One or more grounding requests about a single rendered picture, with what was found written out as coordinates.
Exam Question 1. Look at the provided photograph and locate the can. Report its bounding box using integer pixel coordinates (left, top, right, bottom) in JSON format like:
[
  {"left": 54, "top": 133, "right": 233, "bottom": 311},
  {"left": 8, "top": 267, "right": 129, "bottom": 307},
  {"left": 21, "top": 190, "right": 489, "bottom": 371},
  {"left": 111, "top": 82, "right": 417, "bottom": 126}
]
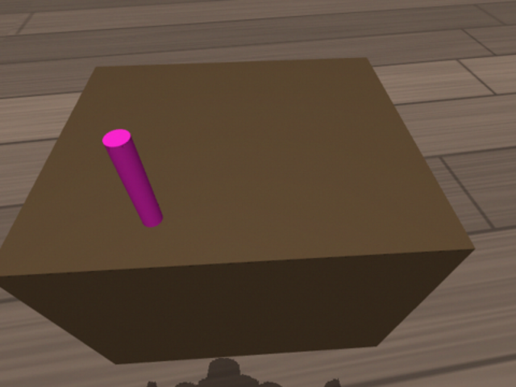
[{"left": 102, "top": 129, "right": 163, "bottom": 227}]

